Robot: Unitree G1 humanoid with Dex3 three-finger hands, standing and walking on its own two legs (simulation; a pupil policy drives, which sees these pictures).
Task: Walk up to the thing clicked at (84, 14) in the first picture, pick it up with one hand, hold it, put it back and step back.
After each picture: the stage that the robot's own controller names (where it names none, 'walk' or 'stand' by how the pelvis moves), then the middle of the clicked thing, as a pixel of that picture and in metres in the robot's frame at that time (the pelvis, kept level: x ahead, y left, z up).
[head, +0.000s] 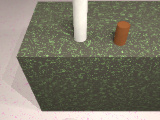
stand; (80, 19) +0.73 +0.04 +0.03
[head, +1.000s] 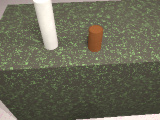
walk; (47, 25) +0.62 +0.22 +0.05
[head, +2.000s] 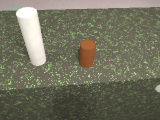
stand; (33, 39) +0.52 +0.23 +0.05
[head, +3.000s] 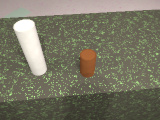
stand; (32, 50) +0.49 +0.22 +0.03
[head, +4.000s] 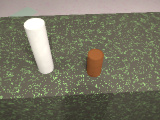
stand; (41, 49) +0.50 +0.20 +0.03
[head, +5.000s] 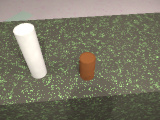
stand; (32, 54) +0.48 +0.23 +0.02
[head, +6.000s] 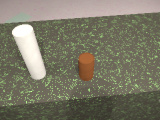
stand; (31, 55) +0.48 +0.24 +0.02
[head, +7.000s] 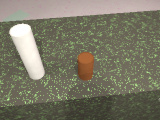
rise first; (30, 55) +0.47 +0.24 +0.02
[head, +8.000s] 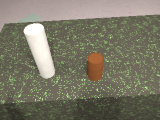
rise first; (41, 53) +0.48 +0.22 +0.03
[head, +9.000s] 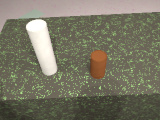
go down; (44, 50) +0.48 +0.22 +0.03
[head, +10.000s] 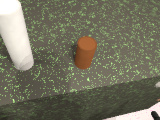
go down; (16, 40) +0.46 +0.20 +0.08
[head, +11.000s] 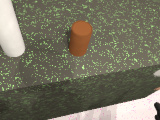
close in; (4, 23) +0.48 +0.21 +0.10
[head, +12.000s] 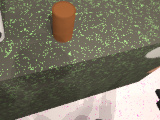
close in; out of the picture +0.53 +0.21 +0.13
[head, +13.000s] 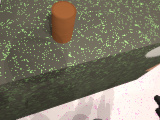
lift; out of the picture +0.66 +0.21 +0.04
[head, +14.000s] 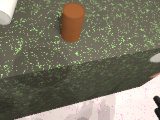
lift; out of the picture +0.68 +0.20 +0.04
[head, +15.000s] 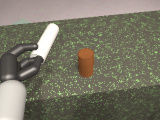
close; (46, 42) +0.66 +0.21 -0.03
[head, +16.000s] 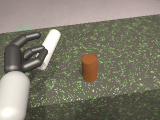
rise first; (47, 48) +0.65 +0.21 -0.04
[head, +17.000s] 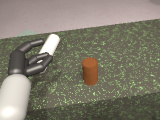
hold; (47, 52) +0.66 +0.23 -0.05
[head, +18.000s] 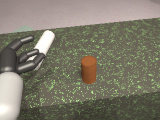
stand; (41, 48) +0.66 +0.25 -0.05
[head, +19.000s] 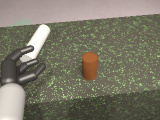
stand; (36, 43) +0.67 +0.28 -0.05
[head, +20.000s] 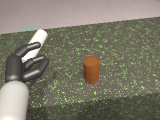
stand; (33, 47) +0.67 +0.31 -0.05
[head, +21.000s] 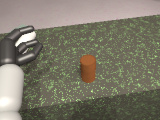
stand; (21, 47) +0.68 +0.36 -0.05
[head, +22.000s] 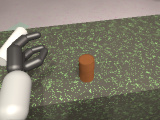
stand; (12, 45) +0.69 +0.40 -0.05
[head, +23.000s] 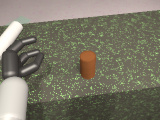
stand; (6, 39) +0.70 +0.44 -0.05
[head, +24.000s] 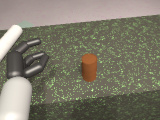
close; (6, 42) +0.70 +0.46 -0.05
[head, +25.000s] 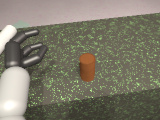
stand; (0, 42) +0.70 +0.47 -0.05
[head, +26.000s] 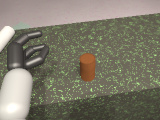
stand; out of the picture +0.70 +0.49 -0.05
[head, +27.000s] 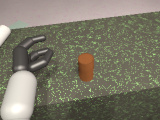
stand; out of the picture +0.70 +0.51 -0.05
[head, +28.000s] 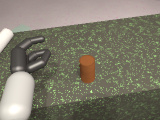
stand; out of the picture +0.70 +0.51 -0.05
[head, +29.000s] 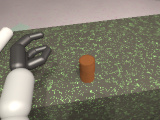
stand; out of the picture +0.70 +0.50 -0.05
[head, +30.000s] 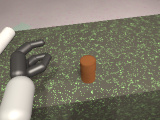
stand; out of the picture +0.69 +0.50 -0.05
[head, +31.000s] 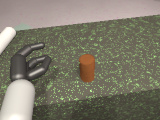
stand; out of the picture +0.70 +0.50 -0.05
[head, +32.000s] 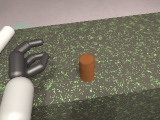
stand; out of the picture +0.70 +0.49 -0.05
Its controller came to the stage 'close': yes
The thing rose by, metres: 0.00
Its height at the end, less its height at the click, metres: -0.09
